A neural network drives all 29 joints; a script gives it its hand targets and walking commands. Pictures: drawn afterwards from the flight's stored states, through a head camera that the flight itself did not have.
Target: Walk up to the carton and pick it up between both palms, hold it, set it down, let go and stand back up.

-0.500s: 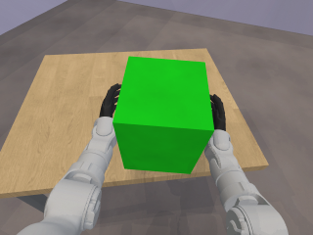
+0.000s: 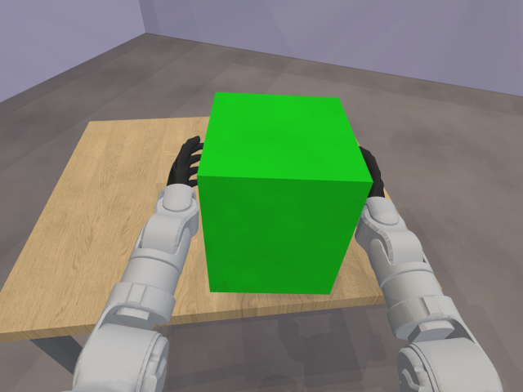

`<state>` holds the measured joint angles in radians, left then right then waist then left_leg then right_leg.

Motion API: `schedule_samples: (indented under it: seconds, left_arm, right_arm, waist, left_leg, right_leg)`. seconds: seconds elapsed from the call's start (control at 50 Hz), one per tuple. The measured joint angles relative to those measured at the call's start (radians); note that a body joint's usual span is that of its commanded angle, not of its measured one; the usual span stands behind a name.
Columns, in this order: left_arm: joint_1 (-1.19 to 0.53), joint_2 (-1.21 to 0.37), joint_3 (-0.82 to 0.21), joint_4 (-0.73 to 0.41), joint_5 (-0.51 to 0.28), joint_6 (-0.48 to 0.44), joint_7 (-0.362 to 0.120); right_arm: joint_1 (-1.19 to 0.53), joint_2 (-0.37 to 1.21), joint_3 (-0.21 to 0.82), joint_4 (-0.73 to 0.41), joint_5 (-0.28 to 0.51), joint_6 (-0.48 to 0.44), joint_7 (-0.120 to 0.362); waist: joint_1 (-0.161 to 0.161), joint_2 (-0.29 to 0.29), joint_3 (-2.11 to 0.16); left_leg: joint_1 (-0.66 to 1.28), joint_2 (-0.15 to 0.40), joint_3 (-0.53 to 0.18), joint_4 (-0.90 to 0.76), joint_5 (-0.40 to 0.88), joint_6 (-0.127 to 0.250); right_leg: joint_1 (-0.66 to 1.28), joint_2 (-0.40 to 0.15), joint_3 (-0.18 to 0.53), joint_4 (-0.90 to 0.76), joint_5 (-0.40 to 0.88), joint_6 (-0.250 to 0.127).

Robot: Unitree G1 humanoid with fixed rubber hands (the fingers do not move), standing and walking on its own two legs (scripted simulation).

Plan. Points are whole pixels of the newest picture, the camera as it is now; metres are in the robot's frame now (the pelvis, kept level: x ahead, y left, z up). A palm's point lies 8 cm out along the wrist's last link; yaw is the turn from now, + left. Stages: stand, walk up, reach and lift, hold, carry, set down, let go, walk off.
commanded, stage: reach and lift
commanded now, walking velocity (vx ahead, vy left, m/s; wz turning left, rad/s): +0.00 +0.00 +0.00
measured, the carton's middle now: (273, 195) +0.40 +0.02 +0.11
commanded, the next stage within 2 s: hold in 1.40 s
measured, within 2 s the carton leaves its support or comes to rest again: neither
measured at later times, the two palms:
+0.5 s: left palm (181, 176) +0.36 +0.15 +0.18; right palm (384, 189) +0.37 -0.14 +0.17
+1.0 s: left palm (180, 167) +0.38 +0.16 +0.18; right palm (377, 169) +0.40 -0.13 +0.18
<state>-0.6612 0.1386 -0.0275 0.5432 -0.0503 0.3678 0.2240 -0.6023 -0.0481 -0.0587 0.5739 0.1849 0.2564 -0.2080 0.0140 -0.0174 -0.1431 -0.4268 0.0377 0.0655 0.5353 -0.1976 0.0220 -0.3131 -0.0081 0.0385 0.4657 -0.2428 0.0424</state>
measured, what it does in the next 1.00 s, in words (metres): stands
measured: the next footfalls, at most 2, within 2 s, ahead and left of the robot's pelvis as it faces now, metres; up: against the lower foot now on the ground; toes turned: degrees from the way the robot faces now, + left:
none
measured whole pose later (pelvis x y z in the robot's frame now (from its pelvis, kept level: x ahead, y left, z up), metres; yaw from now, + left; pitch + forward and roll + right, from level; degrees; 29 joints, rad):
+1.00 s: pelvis +0.00 -0.01 +0.01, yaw +0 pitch +2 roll -1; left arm -0.70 0.10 0.05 0.42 0.03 0.59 0.22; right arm -0.73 -0.10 -0.06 0.58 0.22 0.44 -0.18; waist 0.01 -0.01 -0.12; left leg -0.33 0.04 0.06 0.46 -0.17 0.01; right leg -0.22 -0.01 0.04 0.39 -0.21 0.04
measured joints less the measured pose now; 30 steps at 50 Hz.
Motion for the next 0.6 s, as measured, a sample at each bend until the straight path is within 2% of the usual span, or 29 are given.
schedule_samples:
  seconds: [0.26, 0.48, 0.6]
  left_arm:
    - [-0.033, -0.018, 0.016, -0.013, 0.026, 0.116, -0.005]
    - [-0.105, -0.032, 0.062, 0.062, 0.058, 0.145, -0.009]
    - [-0.115, -0.035, 0.072, 0.081, 0.067, 0.144, -0.013]
  right_arm:
    - [-0.017, -0.02, 0.0, -0.012, 0.001, 0.101, 0.003]
    - [-0.113, -0.042, 0.0, 0.112, 0.001, 0.104, 0.027]
    - [-0.132, -0.046, 0.0, 0.137, 0.001, 0.106, 0.03]
  waist:
    - [0.0, 0.0, -0.023]
    - [0.0, 0.0, -0.023]
    - [0.0, 0.0, -0.024]
  left_leg:
    - [0.033, 0.0, -0.001, -0.023, 0.028, -0.003]
    - [0.044, 0.0, -0.003, -0.041, 0.047, -0.003]
    - [0.046, 0.0, -0.003, -0.053, 0.05, -0.005]
  right_leg:
    - [0.023, 0.001, 0.0, 0.0, 0.016, 0.0]
    - [0.025, 0.002, 0.0, 0.0, 0.026, 0.0]
    - [0.025, 0.003, 0.0, -0.01, 0.027, 0.0]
